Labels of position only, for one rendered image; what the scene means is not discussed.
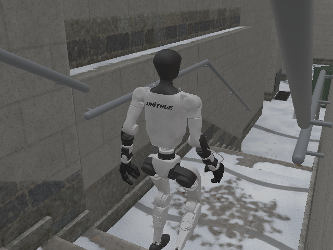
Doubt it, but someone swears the robot right hand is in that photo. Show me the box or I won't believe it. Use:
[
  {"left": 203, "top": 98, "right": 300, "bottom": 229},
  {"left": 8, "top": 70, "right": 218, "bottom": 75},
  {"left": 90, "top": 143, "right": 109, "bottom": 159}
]
[{"left": 204, "top": 163, "right": 224, "bottom": 183}]

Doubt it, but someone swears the robot right upper arm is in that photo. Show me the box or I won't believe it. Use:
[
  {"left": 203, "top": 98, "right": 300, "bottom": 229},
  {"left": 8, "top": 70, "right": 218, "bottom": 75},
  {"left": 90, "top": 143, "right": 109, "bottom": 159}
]
[{"left": 182, "top": 93, "right": 202, "bottom": 147}]

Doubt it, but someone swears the robot left upper arm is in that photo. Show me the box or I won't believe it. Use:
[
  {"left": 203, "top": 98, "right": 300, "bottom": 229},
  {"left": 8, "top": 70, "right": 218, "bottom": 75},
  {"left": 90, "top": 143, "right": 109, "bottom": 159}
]
[{"left": 122, "top": 87, "right": 151, "bottom": 135}]

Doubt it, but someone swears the robot left forearm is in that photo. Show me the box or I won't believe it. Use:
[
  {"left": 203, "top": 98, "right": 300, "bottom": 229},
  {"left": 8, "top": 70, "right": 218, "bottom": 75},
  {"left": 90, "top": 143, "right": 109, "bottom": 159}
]
[{"left": 121, "top": 127, "right": 134, "bottom": 164}]

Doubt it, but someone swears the robot right forearm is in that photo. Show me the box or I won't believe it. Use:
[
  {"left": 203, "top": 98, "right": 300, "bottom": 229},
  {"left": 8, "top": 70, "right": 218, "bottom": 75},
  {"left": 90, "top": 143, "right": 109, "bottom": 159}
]
[{"left": 196, "top": 134, "right": 220, "bottom": 171}]

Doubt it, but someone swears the robot left foot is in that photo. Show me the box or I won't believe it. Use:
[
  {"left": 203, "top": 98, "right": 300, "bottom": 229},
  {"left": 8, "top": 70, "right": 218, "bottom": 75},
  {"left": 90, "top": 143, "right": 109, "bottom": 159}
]
[{"left": 149, "top": 234, "right": 170, "bottom": 250}]

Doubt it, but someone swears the robot left hand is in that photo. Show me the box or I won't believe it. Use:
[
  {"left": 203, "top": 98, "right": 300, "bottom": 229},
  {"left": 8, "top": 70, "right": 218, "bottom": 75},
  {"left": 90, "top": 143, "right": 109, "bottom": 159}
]
[{"left": 119, "top": 161, "right": 140, "bottom": 185}]

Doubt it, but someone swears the left robot thigh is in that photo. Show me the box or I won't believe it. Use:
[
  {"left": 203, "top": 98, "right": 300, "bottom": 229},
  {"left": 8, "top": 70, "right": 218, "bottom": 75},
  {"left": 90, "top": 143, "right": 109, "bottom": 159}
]
[{"left": 141, "top": 154, "right": 171, "bottom": 208}]

